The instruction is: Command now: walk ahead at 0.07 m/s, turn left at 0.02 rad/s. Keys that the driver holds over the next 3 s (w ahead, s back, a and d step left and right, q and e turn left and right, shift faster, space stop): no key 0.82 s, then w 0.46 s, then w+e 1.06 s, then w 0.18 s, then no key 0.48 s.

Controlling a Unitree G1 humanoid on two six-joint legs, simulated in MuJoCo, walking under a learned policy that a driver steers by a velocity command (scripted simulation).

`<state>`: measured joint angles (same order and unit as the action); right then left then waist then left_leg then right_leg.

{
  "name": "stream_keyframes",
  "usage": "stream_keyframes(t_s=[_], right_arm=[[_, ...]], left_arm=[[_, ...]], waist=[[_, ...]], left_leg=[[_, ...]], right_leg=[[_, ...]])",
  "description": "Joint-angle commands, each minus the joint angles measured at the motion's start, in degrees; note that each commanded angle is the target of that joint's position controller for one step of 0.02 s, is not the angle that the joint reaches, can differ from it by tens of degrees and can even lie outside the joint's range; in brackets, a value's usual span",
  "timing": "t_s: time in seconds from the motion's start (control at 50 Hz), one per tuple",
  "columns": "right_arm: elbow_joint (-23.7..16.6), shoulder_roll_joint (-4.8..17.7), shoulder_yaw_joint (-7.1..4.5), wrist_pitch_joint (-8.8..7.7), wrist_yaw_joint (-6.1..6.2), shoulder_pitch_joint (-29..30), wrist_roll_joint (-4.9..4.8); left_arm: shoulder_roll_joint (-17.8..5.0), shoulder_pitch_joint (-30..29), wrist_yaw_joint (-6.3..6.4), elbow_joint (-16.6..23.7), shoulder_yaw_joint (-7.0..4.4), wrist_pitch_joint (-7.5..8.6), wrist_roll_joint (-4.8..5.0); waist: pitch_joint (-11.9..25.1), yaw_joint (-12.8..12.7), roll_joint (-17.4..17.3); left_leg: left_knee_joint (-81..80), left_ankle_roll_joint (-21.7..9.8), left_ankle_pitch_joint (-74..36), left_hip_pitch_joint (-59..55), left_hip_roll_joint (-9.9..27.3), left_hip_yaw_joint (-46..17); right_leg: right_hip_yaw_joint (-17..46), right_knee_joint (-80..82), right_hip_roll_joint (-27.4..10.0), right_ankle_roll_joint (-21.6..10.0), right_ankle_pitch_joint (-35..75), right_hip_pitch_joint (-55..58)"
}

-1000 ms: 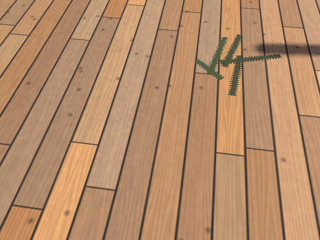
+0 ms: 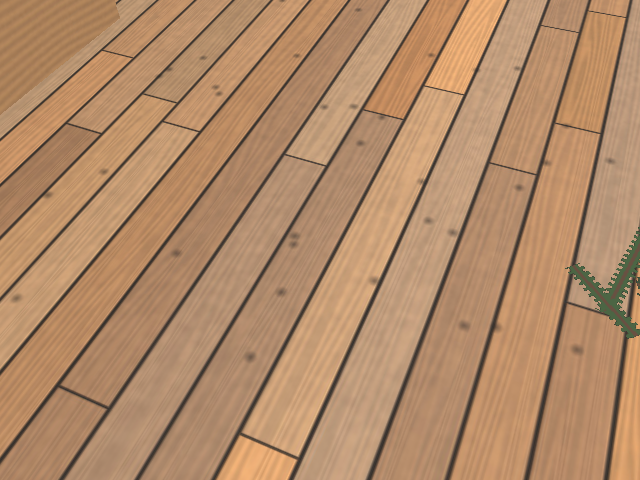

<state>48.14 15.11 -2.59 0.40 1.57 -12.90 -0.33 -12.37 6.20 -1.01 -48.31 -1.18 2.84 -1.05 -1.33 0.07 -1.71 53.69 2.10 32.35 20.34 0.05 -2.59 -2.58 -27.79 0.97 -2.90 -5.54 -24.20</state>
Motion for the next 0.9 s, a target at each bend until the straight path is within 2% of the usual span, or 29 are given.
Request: stream_keyframes(t_s=[0.02,0.04,0.08,0.12,0.14,0.16,0.18,0.2,0.22,0.3,0.46,0.6,0.78,0.82,0.84,0.86,0.88,0.9], right_arm=[[-0.55,3.55,-1.3,1.78,1.33,-5.64,0.19],[0.26,2.91,-1.19,1.63,1.43,-6.29,0.31],[1.81,2.49,-1.25,1.23,1.23,-7.36,0.41],[2.69,2.15,-1.23,1.04,0.83,-7.12,1.23],[2.21,3.06,-1.25,0.94,0.81,-6.12,1.95],[1.67,5.84,-1.71,0.84,1.03,-4.65,1.79],[2.67,6.43,-2.0,0.46,0.94,-3.88,1.26],[2.77,4.3,-1.47,-0.28,0.84,-2.72,1.23],[3.18,3.42,-1.21,-0.95,0.8,-1.95,1.41],[5.04,3.05,-1.1,-2.62,0.64,-3.91,0.75],[7.95,2.33,-0.68,-2.27,0.72,-6.28,0.49],[9.87,1.28,-0.28,-1.83,0.6,-6.21,0.49],[11.96,0.47,0.13,-1.56,0.64,-6.29,0.58],[12.36,0.34,0.23,-1.55,0.67,-6.43,0.6],[13.18,0.12,0.23,-1.46,0.72,-7.79,0.51],[13.43,1.17,-0.14,-1.29,0.82,-8.25,0.11],[13.04,2.83,-0.66,-1.22,0.96,-8.08,-0.22],[12.66,4.29,-1.11,-1.46,1.07,-8.89,-0.55]], left_arm=[[-7.93,-3.96,0.75,3.09,-1.86,-0.76,-0.56],[-7.7,-3.55,1.04,2.68,-1.86,-0.9,-0.57],[-7.59,-3.25,1.49,1.79,-1.85,-1.11,0.25],[-6.53,-2.29,1.74,0.74,-1.42,-1.38,0.92],[-5.59,-1.16,1.68,0.0,-1.08,-1.36,0.8],[-5.95,-0.24,1.59,-0.16,-1.26,-1.39,0.47],[-5.97,-0.33,1.71,-0.19,-1.46,-1.43,0.47],[-5.99,-0.62,1.91,-0.57,-1.45,-1.41,0.3],[-5.64,0.02,2.09,-1.07,-1.47,-1.44,0.47],[-5.22,1.4,2.23,-3.35,-1.54,-1.58,0.55],[-5.29,1.64,2.37,-6.74,-1.81,-2.23,1.1],[-5.53,2.04,2.95,-9.28,-1.98,-2.99,1.3],[-5.33,1.96,3.35,-11.62,-2.09,-3.5,1.33],[-5.22,2.01,3.39,-12.05,-2.09,-3.55,1.32],[-4.58,3.01,3.38,-12.84,-1.97,-3.62,1.32],[-4.62,3.24,3.37,-13.21,-2.11,-3.69,1.62],[-4.81,2.8,3.33,-13.14,-2.28,-3.56,1.81],[-4.81,1.0,3.2,-12.32,-2.32,-3.02,1.83]], waist=[[5.74,1.85,10.56],[6.54,1.75,10.72],[7.73,2.21,9.65],[6.71,2.44,8.43],[4.92,1.92,6.83],[2.03,-0.1,3.39],[-0.03,-1.24,-1.74],[-0.73,-1.22,-3.06],[-0.7,-1.77,-4.25],[0.55,-1.12,-1.8],[2.23,-0.04,1.31],[1.68,-0.15,1.46],[0.29,-0.32,1.09],[-0.01,-0.34,1.09],[1.1,-0.2,0.63],[-0.06,-0.05,-0.7],[-2.33,0.31,-2.74],[-5.06,1.29,-4.77]], left_leg=[[-6.27,0.87,-4.08,-1.84,2.45,0.06],[-9.52,0.59,-6.84,-4.31,2.18,0.63],[-16.97,-0.15,-15.15,-8.76,1.51,2.05],[-23.93,-1.62,-20.11,-12.69,0.93,3.15],[-26.56,-2.88,-20.62,-12.5,3.13,0.63],[-29.02,-4.47,-14.21,-8.0,5.41,-1.96],[-30.69,-5.31,-4.46,0.0,4.6,-2.28],[-32.94,-4.69,-2.47,3.5,4.36,-2.35],[-33.83,-3.76,-3.95,4.27,4.41,-2.33],[-31.65,-2.77,-14.07,-0.16,3.68,-1.21],[-29.08,-3.25,-25.11,-5.07,2.68,0.41],[-29.25,-3.27,-28.2,-6.37,2.2,1.17],[-30.7,-3.13,-26.07,-6.34,1.79,1.75],[-31.04,-3.1,-25.19,-6.2,1.72,1.84],[-31.92,-3.5,-18.64,-6.75,1.42,2.06],[-33.05,-4.86,-8.59,-5.92,1.68,1.05],[-35.02,-6.91,2.03,-4.8,3.4,-1.87],[-38.32,-9.28,10.72,-4.59,6.99,-6.97]], right_leg=[[15.22,14.4,-12.68,-8.24,-7.34,3.54],[13.68,14.31,-11.91,-7.95,-8.23,3.22],[11.98,13.42,-11.18,-7.3,-12.12,3.05],[10.72,12.72,-9.6,-4.42,-20.69,1.02],[10.2,11.92,-8.45,-1.85,-24.51,-0.13],[8.06,10.13,-5.93,0.2,-24.63,0.38],[4.6,7.67,-3.25,1.47,-19.63,5.57],[4.23,4.94,-3.12,1.69,-14.99,9.75],[3.89,3.53,-3.08,1.24,-11.79,11.65],[3.52,1.64,-3.03,0.2,-3.44,12.33],[3.27,-0.32,-3.13,0.59,6.48,13.95],[3.34,-0.67,-3.19,0.94,7.94,14.8],[3.43,0.19,-3.14,1.35,6.14,15.27],[3.44,0.45,-3.11,1.42,5.54,15.29],[2.28,0.01,-2.09,1.44,-0.79,15.58],[0.36,-1.99,-0.23,1.38,-11.14,13.94],[-1.35,-4.67,1.34,1.38,-20.08,10.25],[-2.26,-8.35,1.86,1.35,-23.36,5.16]])
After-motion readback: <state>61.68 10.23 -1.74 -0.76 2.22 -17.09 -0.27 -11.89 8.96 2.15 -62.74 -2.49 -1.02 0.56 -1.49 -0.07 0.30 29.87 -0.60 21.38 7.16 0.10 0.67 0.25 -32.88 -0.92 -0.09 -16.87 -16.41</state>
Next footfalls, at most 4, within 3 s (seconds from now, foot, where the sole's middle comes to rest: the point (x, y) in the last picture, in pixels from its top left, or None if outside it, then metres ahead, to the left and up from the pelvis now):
0.14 left None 0.06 0.15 -0.77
1.56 left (286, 448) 0.54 0.13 -0.77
2.10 right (440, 365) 0.72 -0.21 -0.77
2.60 left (424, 239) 1.09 -0.22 -0.77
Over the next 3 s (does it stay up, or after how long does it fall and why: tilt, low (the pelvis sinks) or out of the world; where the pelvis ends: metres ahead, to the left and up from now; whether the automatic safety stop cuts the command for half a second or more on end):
stays up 0.98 -0.25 0.01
